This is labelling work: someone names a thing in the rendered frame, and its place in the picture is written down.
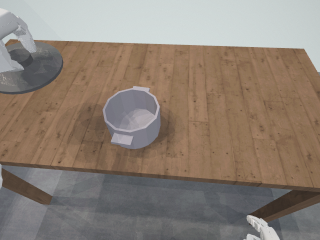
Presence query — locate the lid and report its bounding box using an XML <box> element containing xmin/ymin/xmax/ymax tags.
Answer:
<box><xmin>0</xmin><ymin>41</ymin><xmax>64</xmax><ymax>95</ymax></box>

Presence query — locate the table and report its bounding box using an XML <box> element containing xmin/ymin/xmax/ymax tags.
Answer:
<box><xmin>0</xmin><ymin>39</ymin><xmax>320</xmax><ymax>225</ymax></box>

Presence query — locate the knob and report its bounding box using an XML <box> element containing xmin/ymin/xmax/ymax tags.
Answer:
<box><xmin>9</xmin><ymin>48</ymin><xmax>33</xmax><ymax>68</ymax></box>

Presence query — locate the pot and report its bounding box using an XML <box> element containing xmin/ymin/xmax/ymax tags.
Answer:
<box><xmin>102</xmin><ymin>86</ymin><xmax>161</xmax><ymax>149</ymax></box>

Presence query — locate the right robot hand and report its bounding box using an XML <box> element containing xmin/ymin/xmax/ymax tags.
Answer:
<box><xmin>244</xmin><ymin>215</ymin><xmax>280</xmax><ymax>240</ymax></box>

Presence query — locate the left robot hand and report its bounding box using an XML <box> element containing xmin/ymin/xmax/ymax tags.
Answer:
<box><xmin>0</xmin><ymin>8</ymin><xmax>37</xmax><ymax>73</ymax></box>

